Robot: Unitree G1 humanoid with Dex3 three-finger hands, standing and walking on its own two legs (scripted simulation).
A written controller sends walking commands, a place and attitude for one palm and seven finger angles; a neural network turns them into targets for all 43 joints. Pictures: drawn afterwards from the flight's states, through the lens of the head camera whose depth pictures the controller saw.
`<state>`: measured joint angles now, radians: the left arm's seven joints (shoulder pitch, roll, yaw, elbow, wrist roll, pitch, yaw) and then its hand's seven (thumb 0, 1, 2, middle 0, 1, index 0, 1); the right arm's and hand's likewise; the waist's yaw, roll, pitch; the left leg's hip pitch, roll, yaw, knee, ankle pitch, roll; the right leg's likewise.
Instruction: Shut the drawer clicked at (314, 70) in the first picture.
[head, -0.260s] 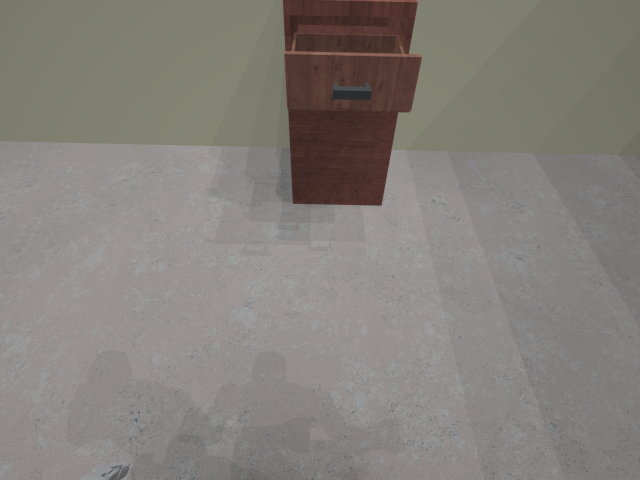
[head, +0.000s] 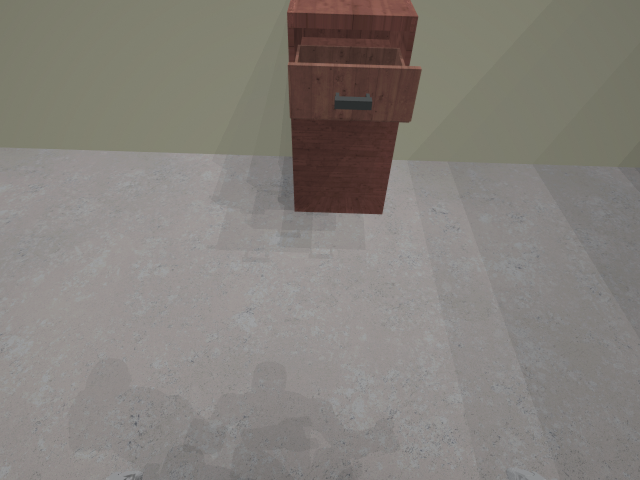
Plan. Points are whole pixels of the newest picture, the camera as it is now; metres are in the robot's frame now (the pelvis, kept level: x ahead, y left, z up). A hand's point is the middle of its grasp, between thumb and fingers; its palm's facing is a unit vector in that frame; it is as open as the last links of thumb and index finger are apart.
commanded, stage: stand and wait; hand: left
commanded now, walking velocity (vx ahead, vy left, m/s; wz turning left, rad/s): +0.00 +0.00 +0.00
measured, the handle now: (352, 99) +1.10 -0.02 -0.04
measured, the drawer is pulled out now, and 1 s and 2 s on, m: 0.29 0.29 0.29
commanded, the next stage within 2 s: look at it before walking up in 0.66 s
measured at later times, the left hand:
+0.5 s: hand out of the picture +0.04 +0.24 -0.15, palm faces -0.02 -0.94 -0.34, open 7.4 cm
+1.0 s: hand out of the picture +0.05 +0.23 -0.15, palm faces -0.03 -0.95 -0.32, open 7.4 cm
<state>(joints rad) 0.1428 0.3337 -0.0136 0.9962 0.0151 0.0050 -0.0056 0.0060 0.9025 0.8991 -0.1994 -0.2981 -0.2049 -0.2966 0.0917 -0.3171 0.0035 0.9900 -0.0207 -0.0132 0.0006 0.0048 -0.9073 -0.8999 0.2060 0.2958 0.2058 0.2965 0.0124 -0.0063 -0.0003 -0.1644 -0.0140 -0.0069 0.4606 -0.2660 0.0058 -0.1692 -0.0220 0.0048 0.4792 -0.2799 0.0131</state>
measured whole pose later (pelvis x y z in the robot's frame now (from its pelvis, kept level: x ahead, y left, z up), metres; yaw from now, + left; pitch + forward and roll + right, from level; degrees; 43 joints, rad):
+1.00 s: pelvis -0.02 -0.01 +0.01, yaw +0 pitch -2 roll +0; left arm 0.15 0.34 -0.01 1.09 0.01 0.00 -0.01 0.01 0.90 0.90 -0.20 -0.30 -0.20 -0.30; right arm 0.15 -0.33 0.00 1.11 -0.01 -0.01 0.00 0.00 -0.91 -0.90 0.20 0.30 0.20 0.30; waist 0.00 -0.01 0.02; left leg -0.16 0.01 -0.01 0.38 -0.20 -0.02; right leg -0.16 0.00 0.00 0.39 -0.21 -0.01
